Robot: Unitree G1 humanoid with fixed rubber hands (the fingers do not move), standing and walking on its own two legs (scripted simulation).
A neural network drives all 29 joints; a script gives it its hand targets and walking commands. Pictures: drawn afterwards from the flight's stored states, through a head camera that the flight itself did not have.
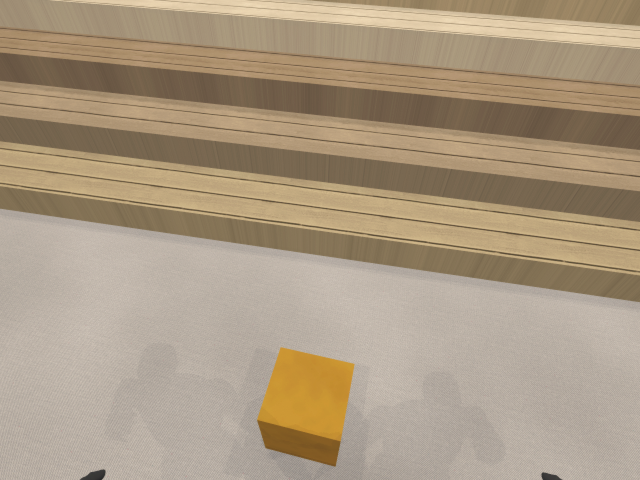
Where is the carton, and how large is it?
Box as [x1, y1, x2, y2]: [257, 347, 354, 466]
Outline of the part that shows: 281,347 257,418 265,447 335,466 354,364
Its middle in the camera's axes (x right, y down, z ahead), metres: -0.03 +0.47 +1.10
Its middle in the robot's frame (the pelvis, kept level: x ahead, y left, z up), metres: +0.45 +0.03 -0.66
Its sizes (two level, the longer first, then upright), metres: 0.210 0.200 0.250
